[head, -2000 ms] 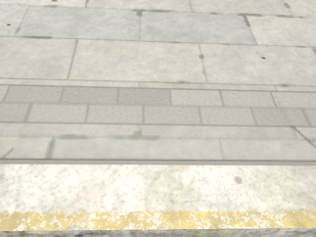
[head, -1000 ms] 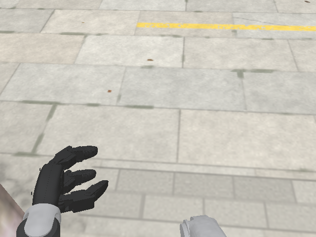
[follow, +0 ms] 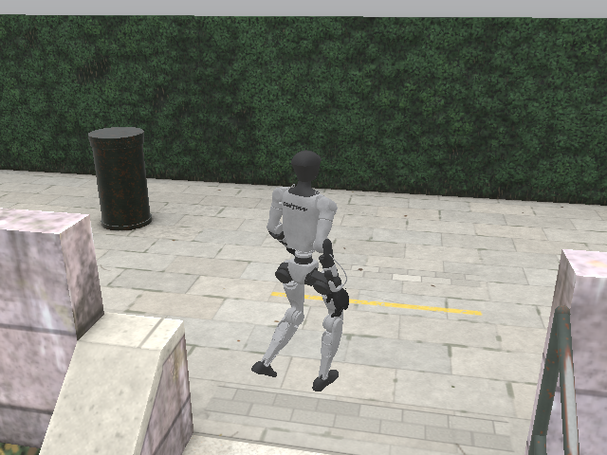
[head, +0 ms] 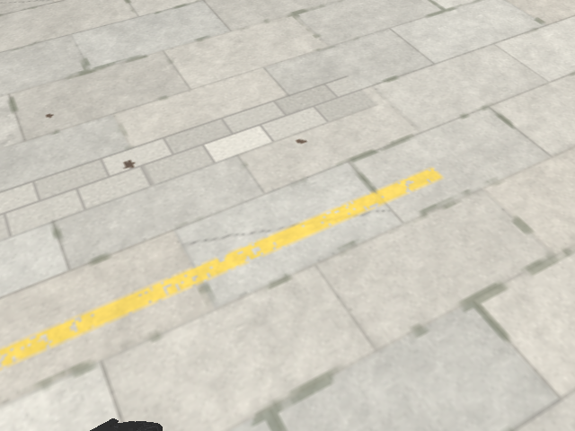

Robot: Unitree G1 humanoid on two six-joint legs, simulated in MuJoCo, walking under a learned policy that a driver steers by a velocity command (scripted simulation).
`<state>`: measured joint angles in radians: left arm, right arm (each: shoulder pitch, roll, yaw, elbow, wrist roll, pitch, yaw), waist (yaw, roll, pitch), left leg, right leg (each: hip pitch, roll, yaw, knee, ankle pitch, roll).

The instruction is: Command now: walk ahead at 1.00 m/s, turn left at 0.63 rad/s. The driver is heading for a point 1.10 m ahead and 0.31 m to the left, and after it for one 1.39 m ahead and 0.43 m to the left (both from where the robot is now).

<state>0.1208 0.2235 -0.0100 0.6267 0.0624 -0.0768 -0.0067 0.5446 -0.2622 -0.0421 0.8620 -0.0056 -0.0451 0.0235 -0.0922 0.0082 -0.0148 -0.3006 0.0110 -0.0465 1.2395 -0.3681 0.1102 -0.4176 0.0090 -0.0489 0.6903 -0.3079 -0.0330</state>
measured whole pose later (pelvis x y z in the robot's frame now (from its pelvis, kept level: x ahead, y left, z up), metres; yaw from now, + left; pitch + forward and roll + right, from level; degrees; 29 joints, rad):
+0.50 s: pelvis +0.44 +0.14 +0.00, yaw +25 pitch +0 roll +0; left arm 0.11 0.22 -0.03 0.61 0.07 -0.08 0.00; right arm 0.39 -0.32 -0.07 0.78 -0.01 -0.01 0.01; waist -0.04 0.00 0.05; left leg -0.31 -0.22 -0.01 0.57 -0.25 0.19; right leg -0.54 -0.09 0.10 1.34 -0.36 0.02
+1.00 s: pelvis +0.91 +0.31 +0.02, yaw +20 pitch +0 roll -2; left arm 0.52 0.31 0.06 0.89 0.01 -0.05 -0.01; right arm 0.09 -0.26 0.03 0.64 -0.07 -0.08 0.01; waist 0.06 0.01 0.02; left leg -0.60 0.04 -0.09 1.13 -0.31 -0.01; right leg -0.17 0.18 0.07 0.39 -0.22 -0.14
